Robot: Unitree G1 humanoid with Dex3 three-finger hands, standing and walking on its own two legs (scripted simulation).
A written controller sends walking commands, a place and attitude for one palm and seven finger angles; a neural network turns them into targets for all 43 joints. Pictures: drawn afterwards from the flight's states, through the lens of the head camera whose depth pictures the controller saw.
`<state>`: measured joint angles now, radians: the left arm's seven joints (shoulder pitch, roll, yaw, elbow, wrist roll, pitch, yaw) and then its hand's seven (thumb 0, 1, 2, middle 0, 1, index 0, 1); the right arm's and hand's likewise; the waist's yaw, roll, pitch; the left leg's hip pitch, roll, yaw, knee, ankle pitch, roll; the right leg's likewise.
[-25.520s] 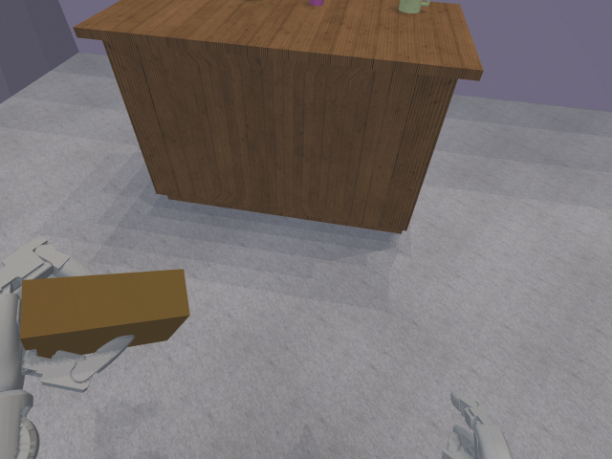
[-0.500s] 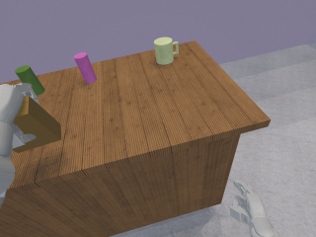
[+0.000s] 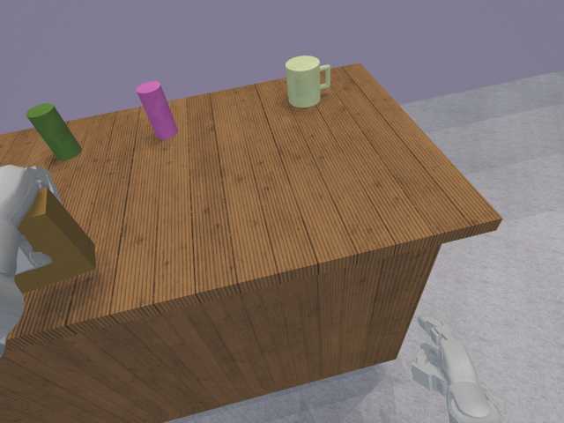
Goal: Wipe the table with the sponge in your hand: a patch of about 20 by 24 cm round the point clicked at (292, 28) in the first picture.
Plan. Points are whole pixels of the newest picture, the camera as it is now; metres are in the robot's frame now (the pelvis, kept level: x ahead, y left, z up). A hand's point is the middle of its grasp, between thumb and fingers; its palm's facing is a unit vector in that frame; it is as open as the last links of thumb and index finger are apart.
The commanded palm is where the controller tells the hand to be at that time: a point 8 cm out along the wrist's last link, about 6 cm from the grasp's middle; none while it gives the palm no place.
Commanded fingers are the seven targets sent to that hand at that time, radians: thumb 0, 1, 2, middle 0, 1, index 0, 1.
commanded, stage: move the sponge above the wiping area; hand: left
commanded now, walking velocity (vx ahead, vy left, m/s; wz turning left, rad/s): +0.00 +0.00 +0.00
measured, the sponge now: (39, 253) +0.25 +0.38 +0.13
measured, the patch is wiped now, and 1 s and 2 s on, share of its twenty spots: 0.00 0.00 0.00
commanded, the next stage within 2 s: none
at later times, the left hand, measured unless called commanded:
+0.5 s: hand (36, 248) +0.26 +0.38 +0.14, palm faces -0.21 -0.03 -0.98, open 9.0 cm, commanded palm +0.25 +0.38 +0.23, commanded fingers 0.00 0.10 1.30 -1.20 -1.60 -1.20 -1.60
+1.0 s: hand (54, 239) +0.27 +0.37 +0.14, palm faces -0.16 +0.02 -0.99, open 9.0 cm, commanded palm +0.26 +0.39 +0.23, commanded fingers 0.00 0.10 1.30 -1.20 -1.60 -1.20 -1.60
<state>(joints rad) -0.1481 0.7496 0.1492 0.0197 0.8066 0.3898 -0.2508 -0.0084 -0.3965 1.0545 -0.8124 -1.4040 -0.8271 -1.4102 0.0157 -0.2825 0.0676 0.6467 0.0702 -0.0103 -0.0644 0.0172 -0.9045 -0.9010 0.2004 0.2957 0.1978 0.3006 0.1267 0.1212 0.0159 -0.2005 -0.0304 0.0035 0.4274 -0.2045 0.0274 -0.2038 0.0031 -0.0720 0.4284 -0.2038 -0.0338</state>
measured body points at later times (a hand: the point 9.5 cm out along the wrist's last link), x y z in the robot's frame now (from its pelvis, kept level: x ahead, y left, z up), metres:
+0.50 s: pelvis +0.00 +0.00 +0.00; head +0.02 -0.04 +0.45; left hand +0.26 +0.38 +0.19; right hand +0.23 -0.22 -0.10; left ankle +0.02 +0.10 -0.74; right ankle +0.02 -0.10 -0.74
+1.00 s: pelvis +0.01 +0.01 +0.00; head +0.03 -0.03 +0.45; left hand +0.28 +0.36 +0.19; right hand +0.22 -0.21 -0.10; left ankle +0.02 +0.10 -0.74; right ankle +0.02 -0.10 -0.74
